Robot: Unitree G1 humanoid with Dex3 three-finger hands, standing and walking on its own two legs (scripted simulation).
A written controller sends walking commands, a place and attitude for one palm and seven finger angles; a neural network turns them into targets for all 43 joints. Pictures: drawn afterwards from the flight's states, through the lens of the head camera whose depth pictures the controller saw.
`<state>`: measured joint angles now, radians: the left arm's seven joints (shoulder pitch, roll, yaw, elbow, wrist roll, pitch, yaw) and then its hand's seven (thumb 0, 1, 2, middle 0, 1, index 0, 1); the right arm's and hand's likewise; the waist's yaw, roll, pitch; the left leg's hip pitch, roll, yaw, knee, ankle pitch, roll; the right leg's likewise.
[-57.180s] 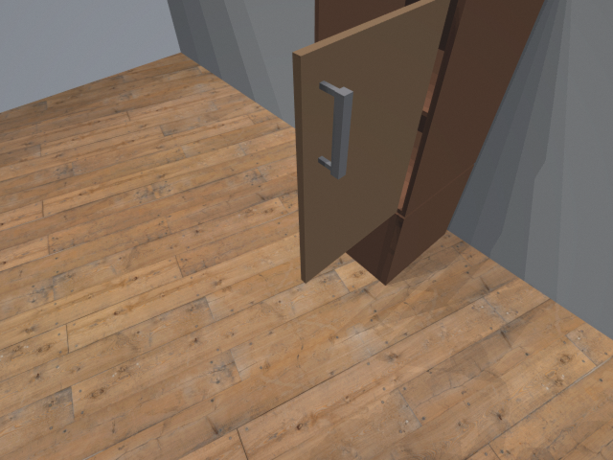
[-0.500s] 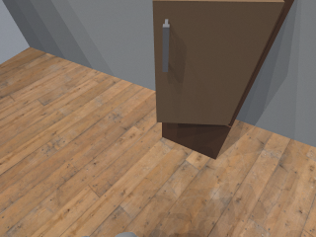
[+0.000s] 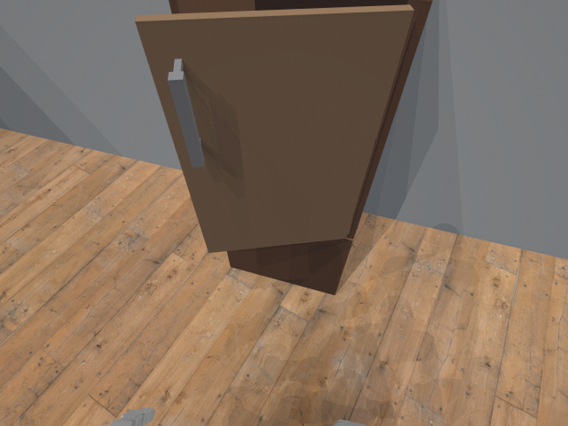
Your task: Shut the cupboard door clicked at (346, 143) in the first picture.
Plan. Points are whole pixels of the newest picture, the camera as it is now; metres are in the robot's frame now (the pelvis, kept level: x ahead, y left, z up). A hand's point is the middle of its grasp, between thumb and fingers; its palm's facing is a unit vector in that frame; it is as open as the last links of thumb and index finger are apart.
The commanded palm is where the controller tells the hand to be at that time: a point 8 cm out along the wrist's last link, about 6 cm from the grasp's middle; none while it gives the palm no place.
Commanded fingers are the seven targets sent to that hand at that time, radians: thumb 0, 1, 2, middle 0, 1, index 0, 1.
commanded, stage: take the last steps up to it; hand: left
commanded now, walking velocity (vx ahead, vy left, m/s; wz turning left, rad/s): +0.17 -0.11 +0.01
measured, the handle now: (188, 116) +0.54 +0.15 +0.13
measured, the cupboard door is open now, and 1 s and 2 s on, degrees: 24 24 24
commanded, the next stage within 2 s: come to a stop and stand still in 0.06 s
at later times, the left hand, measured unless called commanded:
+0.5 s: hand out of the picture +0.14 +0.14 -0.16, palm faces +0.09 -0.97 -0.24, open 7.4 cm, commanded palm none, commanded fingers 0.00 0.90 0.90 -0.20 -0.30 -0.20 -0.30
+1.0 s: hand out of the picture +0.10 +0.16 -0.16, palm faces +0.06 -0.97 -0.25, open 7.4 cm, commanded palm none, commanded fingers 0.00 0.90 0.90 -0.20 -0.30 -0.20 -0.30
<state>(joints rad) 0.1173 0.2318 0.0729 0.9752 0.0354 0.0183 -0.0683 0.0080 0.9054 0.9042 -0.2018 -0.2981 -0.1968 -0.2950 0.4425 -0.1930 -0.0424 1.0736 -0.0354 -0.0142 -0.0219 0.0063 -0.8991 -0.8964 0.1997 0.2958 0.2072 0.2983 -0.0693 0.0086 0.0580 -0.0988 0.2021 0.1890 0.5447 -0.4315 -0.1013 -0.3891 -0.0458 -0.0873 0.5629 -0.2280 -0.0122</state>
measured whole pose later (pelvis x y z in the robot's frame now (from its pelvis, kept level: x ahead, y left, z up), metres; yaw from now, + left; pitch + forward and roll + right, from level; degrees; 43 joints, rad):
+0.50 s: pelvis +0.11 -0.05 +0.01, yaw +2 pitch +1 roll +1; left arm 0.22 0.17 0.04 1.02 0.02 0.04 0.03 0.01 0.91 0.90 -0.21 -0.30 -0.20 -0.30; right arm 0.08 -0.15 -0.01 0.95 -0.02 0.02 -0.04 0.00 -0.90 -0.90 0.20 0.30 0.21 0.30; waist 0.03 0.01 0.08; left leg -0.28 0.03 0.12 0.54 -0.26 0.02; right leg -0.23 -0.01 -0.05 0.62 -0.36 0.00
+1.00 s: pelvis +0.09 -0.03 +0.00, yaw +2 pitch +0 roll -1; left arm 0.31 0.16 0.01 1.00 0.02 0.01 0.05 0.01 0.90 0.90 -0.21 -0.30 -0.20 -0.30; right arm 0.18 -0.24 -0.03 0.92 -0.01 0.02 -0.02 0.01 -0.91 -0.90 0.19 0.29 0.20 0.30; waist 0.01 0.04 0.04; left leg -0.26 0.01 0.02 0.59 -0.31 0.01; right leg -0.24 -0.03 -0.03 0.61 -0.36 0.02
